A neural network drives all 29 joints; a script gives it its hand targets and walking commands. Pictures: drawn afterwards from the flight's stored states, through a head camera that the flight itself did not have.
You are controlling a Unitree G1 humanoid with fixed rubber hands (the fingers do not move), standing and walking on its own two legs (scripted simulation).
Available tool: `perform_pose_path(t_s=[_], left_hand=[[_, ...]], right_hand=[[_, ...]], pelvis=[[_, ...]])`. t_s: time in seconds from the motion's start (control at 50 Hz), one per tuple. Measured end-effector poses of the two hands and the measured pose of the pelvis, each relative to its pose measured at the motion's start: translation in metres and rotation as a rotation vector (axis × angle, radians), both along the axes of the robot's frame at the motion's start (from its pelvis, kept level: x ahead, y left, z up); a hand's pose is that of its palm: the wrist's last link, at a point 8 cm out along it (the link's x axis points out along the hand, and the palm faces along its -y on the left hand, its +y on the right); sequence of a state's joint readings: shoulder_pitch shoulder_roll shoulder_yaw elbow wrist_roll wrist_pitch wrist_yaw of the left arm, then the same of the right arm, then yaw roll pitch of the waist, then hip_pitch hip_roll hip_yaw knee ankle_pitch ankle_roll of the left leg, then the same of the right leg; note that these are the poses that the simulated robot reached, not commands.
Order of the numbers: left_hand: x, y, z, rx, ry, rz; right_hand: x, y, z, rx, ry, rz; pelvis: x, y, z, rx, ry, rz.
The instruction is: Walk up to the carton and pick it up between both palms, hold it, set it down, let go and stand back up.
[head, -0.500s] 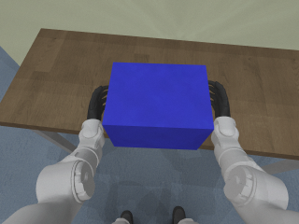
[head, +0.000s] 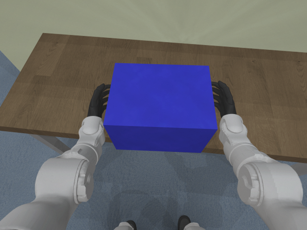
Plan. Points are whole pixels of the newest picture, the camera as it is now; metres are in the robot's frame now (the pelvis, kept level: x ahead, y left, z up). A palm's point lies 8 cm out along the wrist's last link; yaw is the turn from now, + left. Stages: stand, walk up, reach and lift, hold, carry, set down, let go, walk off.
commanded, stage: set down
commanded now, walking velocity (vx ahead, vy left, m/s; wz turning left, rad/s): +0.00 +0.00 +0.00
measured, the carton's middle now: (159, 110) +0.44 +0.01 -0.03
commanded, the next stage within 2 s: none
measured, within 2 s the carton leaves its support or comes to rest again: rests again in 0.12 s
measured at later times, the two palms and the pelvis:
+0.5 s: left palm (95, 112) +0.41 +0.19 -0.01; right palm (229, 109) +0.43 -0.18 +0.00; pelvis -0.02 +0.00 -0.03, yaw +1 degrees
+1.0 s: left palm (77, 106) +0.41 +0.22 +0.03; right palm (241, 99) +0.44 -0.20 +0.04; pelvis -0.03 -0.01 -0.03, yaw +1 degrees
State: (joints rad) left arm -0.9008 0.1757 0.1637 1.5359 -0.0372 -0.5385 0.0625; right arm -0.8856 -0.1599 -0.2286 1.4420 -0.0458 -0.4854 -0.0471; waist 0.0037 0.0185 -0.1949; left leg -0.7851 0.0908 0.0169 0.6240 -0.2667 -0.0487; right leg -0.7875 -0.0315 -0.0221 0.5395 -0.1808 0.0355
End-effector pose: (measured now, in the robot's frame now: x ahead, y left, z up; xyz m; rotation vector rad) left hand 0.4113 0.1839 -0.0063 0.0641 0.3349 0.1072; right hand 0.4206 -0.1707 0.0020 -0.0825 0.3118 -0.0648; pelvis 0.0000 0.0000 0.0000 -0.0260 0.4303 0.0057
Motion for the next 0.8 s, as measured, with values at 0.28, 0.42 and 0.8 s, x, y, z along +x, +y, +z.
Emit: perform_pose_path(t_s=[0.28,0.42,0.8], left_hand=[[0.014,0.001,0.015,0.011,-0.037,-0.008],[0.009,0.003,0.004,0.006,-0.016,0.013],[-0.001,0.029,0.017,0.026,-0.058,0.079]], right_hand=[[0.005,0.0,0.002,0.005,0.013,0.004],[0.005,-0.007,-0.001,-0.001,0.006,0.0],[0.01,-0.023,0.016,-0.002,-0.041,-0.009]], pelvis=[[-0.013,0.0,-0.018,-0.003,0.021,0.014],[-0.019,-0.003,-0.024,0.001,0.049,0.015],[-0.032,-0.005,-0.035,0.007,0.049,0.016]])
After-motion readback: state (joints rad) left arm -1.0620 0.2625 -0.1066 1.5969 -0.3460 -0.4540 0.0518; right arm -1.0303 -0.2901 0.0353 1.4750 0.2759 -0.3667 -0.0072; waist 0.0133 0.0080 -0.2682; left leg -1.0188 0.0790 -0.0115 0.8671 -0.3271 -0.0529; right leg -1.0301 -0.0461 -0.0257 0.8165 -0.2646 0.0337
